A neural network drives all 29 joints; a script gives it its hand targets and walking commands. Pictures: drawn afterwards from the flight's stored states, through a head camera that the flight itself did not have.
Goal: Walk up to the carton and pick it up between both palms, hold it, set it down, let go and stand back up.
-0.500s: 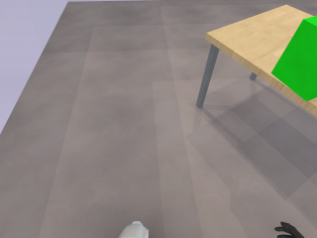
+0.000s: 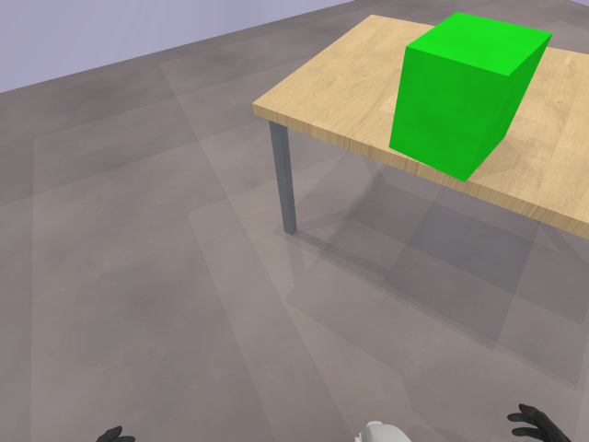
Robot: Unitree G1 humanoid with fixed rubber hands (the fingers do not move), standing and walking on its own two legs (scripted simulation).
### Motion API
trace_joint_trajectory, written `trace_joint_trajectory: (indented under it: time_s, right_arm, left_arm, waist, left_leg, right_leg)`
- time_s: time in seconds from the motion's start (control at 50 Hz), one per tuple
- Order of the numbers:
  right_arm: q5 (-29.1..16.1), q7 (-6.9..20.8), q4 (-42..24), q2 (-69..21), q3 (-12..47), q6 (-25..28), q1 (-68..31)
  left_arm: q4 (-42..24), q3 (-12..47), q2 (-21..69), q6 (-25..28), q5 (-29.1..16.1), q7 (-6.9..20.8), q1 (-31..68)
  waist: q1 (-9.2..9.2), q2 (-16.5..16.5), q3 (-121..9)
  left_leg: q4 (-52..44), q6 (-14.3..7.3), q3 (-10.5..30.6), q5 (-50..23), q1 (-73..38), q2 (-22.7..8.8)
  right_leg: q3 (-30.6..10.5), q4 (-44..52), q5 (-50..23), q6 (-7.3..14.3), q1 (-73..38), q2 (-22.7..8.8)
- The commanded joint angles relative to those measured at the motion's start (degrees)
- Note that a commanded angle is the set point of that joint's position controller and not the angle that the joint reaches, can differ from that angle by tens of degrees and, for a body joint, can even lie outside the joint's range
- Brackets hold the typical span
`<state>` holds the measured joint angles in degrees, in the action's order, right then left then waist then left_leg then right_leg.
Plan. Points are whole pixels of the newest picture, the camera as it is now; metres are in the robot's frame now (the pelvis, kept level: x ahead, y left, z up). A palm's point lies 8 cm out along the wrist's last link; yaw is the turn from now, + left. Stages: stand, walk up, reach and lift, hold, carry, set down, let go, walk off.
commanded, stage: walk up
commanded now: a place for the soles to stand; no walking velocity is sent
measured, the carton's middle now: (460, 97) +0.79 -0.34 +0.02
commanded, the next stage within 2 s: none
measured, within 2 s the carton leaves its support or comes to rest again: neither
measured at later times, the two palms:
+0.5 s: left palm (122, 356) +0.27 +0.33 -0.11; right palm (534, 424) +0.17 -0.28 -0.08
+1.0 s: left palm (149, 294) +0.40 +0.33 -0.13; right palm (501, 360) +0.25 -0.27 -0.08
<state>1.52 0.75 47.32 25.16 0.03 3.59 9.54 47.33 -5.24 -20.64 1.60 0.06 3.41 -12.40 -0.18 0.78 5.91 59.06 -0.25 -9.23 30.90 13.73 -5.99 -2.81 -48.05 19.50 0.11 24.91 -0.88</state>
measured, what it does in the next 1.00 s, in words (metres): walks ahead, turning right: left foot, then right foot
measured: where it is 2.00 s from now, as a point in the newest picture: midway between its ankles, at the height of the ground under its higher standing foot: (312, 408)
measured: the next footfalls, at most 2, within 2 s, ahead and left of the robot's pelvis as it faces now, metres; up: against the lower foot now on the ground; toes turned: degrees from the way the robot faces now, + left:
left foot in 0.22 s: +0.16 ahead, +0.16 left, +0.00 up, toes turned +1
right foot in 0.56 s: +0.23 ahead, -0.11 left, +0.00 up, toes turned -12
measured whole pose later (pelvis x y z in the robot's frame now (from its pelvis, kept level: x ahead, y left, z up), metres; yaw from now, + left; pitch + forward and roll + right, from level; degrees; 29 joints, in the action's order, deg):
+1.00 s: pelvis +0.26 +0.06 -0.01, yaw -20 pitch -4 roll -1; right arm 1.5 1.1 46.6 22.8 0.0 5.6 11.9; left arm 47.9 -5.2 -20.8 0.4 0.1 0.6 -18.0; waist 0.0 -2.3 8.4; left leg 51.0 -0.5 -5.6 22.8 23.9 -5.6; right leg -4.5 -66.4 28.2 0.0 26.0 1.2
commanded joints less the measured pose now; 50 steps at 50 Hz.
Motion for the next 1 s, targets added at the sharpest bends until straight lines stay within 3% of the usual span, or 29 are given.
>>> trace_joint_trajectory:
  time_s: [0.0,0.04,0.08,0.12,0.16,0.18,0.2,0.22,0.26,0.32,0.42,0.44,0.5,0.52,0.54,0.56,0.58,0.6,0.62,0.64,0.7,0.78,0.84,0.86,0.88,0.9,0.92,0.96,0.98]
  right_arm:
    - [-0.7,1.3,-9.0,10.4,-6.1,3.2,-7.1]
    - [-0.4,0.9,-6.9,10.0,-6.5,2.9,-2.2]
    - [-0.3,0.6,-5.8,10.6,-6.6,3.1,-0.3]
    - [-0.7,0.4,-5.9,10.3,-7.1,3.1,1.3]
    - [-0.7,0.1,-3.0,9.0,-7.3,4.0,7.6]
    - [-0.4,-0.5,-0.7,9.8,-8.1,4.5,15.7]
    - [0.3,-0.9,1.4,15.6,-10.1,4.8,20.2]
    - [0.4,-1.2,-0.6,18.3,-9.7,4.8,17.4]
    - [-0.3,-0.8,-2.1,20.4,-10.2,4.3,7.5]
    - [0.4,-1.2,-3.4,16.0,-9.3,4.2,2.4]
    - [0.2,-0.5,-3.3,15.8,-8.6,3.7,7.3]
    - [0.2,-0.2,-3.4,17.3,-9.1,3.4,7.3]
    - [0.6,0.2,-4.3,16.9,-9.0,2.3,1.3]
    - [0.2,0.2,-4.1,16.9,-8.6,1.9,-1.4]
    - [0.3,0.3,-5.2,13.7,-7.9,1.6,-2.3]
    - [-0.4,0.4,-6.9,9.1,-6.4,1.3,-1.6]
    - [-1.2,0.7,-9.2,7.3,-5.8,1.6,-4.0]
    - [-1.4,0.4,-8.6,11.9,-6.6,1.4,-7.5]
    - [-1.4,0.3,-9.0,12.8,-6.4,1.7,-10.1]
    - [-1.3,0.2,-8.3,11.2,-5.8,2.1,-8.4]
    - [-1.3,0.5,-5.9,10.4,-6.4,2.3,-0.1]
    - [-1.5,0.6,-5.5,10.5,-6.9,2.7,3.6]
    - [-1.1,-0.3,-1.6,10.3,-7.9,3.9,15.4]
    - [-0.5,-1.1,-1.3,14.1,-9.2,4.1,20.3]
    - [0.2,-1.5,-2.1,19.0,-9.5,3.8,18.5]
    - [-1.3,-1.4,-2.4,20.2,-9.7,3.3,14.5]
    - [-0.9,-1.0,-3.5,20.1,-9.0,3.2,8.1]
    - [-0.8,-1.7,-4.4,18.0,-9.1,2.9,4.7]
    - [-1.0,-1.7,-4.5,17.6,-8.4,2.6,5.3]
  left_arm:
    - [-2.3,-4.5,-20.6,1.0,-1.3,-2.9,-10.8]
    - [-4.4,-3.8,-17.7,1.5,-0.4,-3.1,-7.8]
    - [-5.1,-3.6,-18.0,1.8,0.3,-2.6,-5.8]
    - [-6.5,-3.7,-19.2,2.0,1.1,-2.3,-6.3]
    - [-7.4,-2.9,-17.0,1.5,0.6,-2.1,-0.9]
    - [-8.3,-2.0,-14.0,1.3,0.3,-2.2,0.9]
    - [-8.8,-0.7,-8.0,0.9,0.4,-2.2,1.4]
    - [-8.6,-0.9,-7.9,0.6,0.6,-2.4,-1.1]
    - [-5.1,-2.9,-16.3,-0.6,1.0,-2.1,-3.9]
    - [-2.4,-3.2,-16.2,0.4,1.1,-1.2,-4.6]
    - [-4.4,-1.6,-13.4,1.4,1.0,-1.3,3.3]
    - [-5.5,-1.7,-14.3,1.6,0.9,-1.1,4.2]
    - [-3.1,-1.4,-13.9,2.3,0.5,-1.0,-0.7]
    - [-1.4,-2.3,-13.9,2.7,0.5,-1.3,-5.8]
    - [1.7,-3.6,-16.0,2.8,0.3,-1.9,-13.5]
    - [2.4,-5.3,-20.1,3.1,0.1,-3.0,-21.4]
    - [1.1,-6.2,-24.8,3.2,0.2,-3.8,-19.4]
    - [-0.2,-5.7,-24.0,3.3,-0.5,-3.6,-18.4]
    - [-1.3,-5.4,-22.4,3.2,-1.5,-4.0,-16.7]
    - [-1.5,-4.4,-21.2,3.2,-1.7,-4.5,-14.5]
    - [-3.0,-3.1,-18.2,3.5,-0.6,-4.7,-9.5]
    - [-5.9,-2.8,-17.8,3.1,0.7,-3.4,-5.1]
    - [-7.6,-1.8,-14.3,2.1,0.0,-2.6,-0.6]
    - [-7.4,-0.2,-10.1,2.0,0.0,-3.1,-3.8]
    - [-7.6,0.1,-7.9,1.3,0.3,-3.6,-4.9]
    - [-6.2,-1.2,-13.3,0.2,1.2,-3.7,-6.1]
    - [-3.9,-1.8,-15.6,-0.6,1.0,-3.7,-5.4]
    - [-2.5,-3.0,-17.9,-0.2,1.1,-3.2,-7.2]
    - [-2.2,-3.2,-17.4,0.1,1.2,-3.1,-8.4]
  waist:
    - [-5.32,-10.9,-8.4]
    - [-2.25,-7.8,-6.1]
    - [-0.92,-10.4,-3.5]
    - [-0.59,-9.7,-6.4]
    - [3.61,-8.7,-6.8]
    - [7.58,-3.6,-9.6]
    - [10.54,14.0,-12.6]
    - [7.83,13.0,-10.2]
    - [3.97,8.2,-5.4]
    - [2.13,7.2,0.2]
    - [4.93,4.9,2.1]
    - [5.27,9.1,1.9]
    - [1.20,9.4,-1.6]
    - [-2.91,8.9,-4.3]
    - [-6.95,-1.3,-10.2]
    - [-9.67,-13.3,-14.4]
    - [-8.86,-24.9,-11.5]
    - [-8.74,-16.0,-8.8]
    - [-8.49,-9.9,-7.2]
    - [-6.51,-8.7,-5.9]
    - [-1.04,-8.3,-4.8]
    - [-0.47,-10.3,-5.1]
    - [6.11,-4.6,-9.1]
    - [8.81,9.2,-13.9]
    - [6.06,11.8,-12.7]
    - [4.94,5.3,-12.8]
    - [3.29,9.8,-5.1]
    - [1.21,7.3,0.7]
    - [2.11,11.2,0.0]
  left_leg:
    - [8.7,-0.9,11.0,1.2,27.7,2.3]
    - [3.7,-1.0,11.9,2.4,21.5,2.0]
    - [-3.2,-1.0,10.7,5.0,17.0,1.7]
    - [-9.1,-1.6,9.0,0.5,11.9,3.3]
    - [-23.3,-1.4,7.6,-14.0,-3.0,3.7]
    - [-29.5,-1.6,11.3,-21.5,-16.8,1.9]
    - [-36.5,-2.0,21.4,-9.7,-24.3,-6.3]
    - [-45.9,-2.1,39.9,3.1,-19.9,-18.6]
    - [-51.5,-5.5,45.4,23.9,-8.1,-22.4]
    - [-45.3,-8.1,26.5,7.9,-3.2,-16.1]
    - [-38.0,-12.5,17.7,-23.3,-10.3,-18.6]
    - [-36.7,-13.5,16.3,-24.0,-9.8,-18.4]
    - [-29.5,-12.9,9.5,-31.1,-5.9,-17.3]
    - [-23.4,-9.9,2.8,-34.8,0.0,-14.4]
    - [-4.8,-7.2,-0.2,-41.3,2.7,-9.9]
    - [13.3,-3.1,-0.4,-33.3,10.1,-4.4]
    - [15.3,-0.5,3.8,-1.3,28.8,4.9]
    - [17.6,-0.6,8.3,0.8,34.3,4.1]
    - [17.8,-0.4,10.4,-0.9,35.4,3.1]
    - [17.2,-0.5,11.2,-1.4,33.0,1.9]
    - [4.6,-1.0,11.0,0.6,22.9,-0.5]
    - [-8.8,-1.7,8.2,-4.7,12.1,1.4]
    - [-26.9,-3.3,6.4,-20.8,-14.0,3.8]
    - [-31.5,-4.2,18.4,-15.0,-21.4,-3.7]
    - [-39.3,-6.7,37.5,-3.4,-16.6,-17.8]
    - [-45.8,-7.3,45.1,14.8,-11.1,-23.3]
    - [-47.1,-10.7,42.5,21.5,-3.7,-23.9]
    - [-43.8,-10.1,34.8,13.9,1.4,-18.8]
    - [-42.3,-8.8,28.1,8.8,1.6,-16.1]
  right_leg:
    - [-34.9,24.5,-19.3,17.3,-27.9,-11.9]
    - [-31.4,23.0,-20.7,16.0,-17.1,-11.3]
    - [-27.5,22.4,-16.9,15.6,-8.9,-11.0]
    - [-27.0,21.3,-15.8,15.7,-6.6,-10.1]
    - [-19.9,13.9,-11.3,11.7,4.5,-7.9]
    - [-14.2,5.2,-6.4,7.5,13.4,-4.3]
    - [-6.4,-12.7,4.1,4.4,20.4,4.7]
    - [-5.5,-21.1,9.8,2.2,24.3,7.1]
    - [-5.4,-25.8,6.9,1.0,20.3,1.1]
    - [-2.6,-19.7,2.4,0.5,16.5,-3.7]
    - [1.8,-7.9,6.3,-0.3,19.0,-4.3]
    - [3.3,-5.2,9.7,-0.8,17.1,-3.9]
    - [6.9,4.0,5.8,1.0,5.0,-1.4]
    - [9.8,9.7,-1.5,1.7,-8.3,0.6]
    - [9.3,13.7,-6.1,2.8,-19.0,4.5]
    - [-8.7,21.4,0.9,6.6,-27.9,-0.6]
    - [-37.6,27.7,-6.9,12.4,-33.0,-11.4]
    - [-48.3,26.6,-13.8,19.4,-35.2,-16.0]
    - [-46.3,26.0,-22.4,20.8,-32.9,-16.3]
    - [-40.0,22.8,-33.5,19.7,-28.2,-15.0]
    - [-25.9,16.6,-40.7,15.6,-15.8,-10.5]
    - [-24.3,16.9,-18.6,15.1,-4.0,-9.8]
    - [-11.0,2.4,-13.3,8.4,10.9,-2.9]
    - [-7.8,-14.6,-7.5,5.4,15.1,2.6]
    - [-4.6,-22.6,11.4,3.5,20.6,7.2]
    - [-6.1,-25.3,12.4,2.3,17.6,3.7]
    - [-4.4,-26.7,9.7,1.9,18.4,0.6]
    - [-3.3,-23.2,8.2,1.5,15.6,-2.0]
    - [-1.0,-21.0,6.9,1.1,14.2,-2.5]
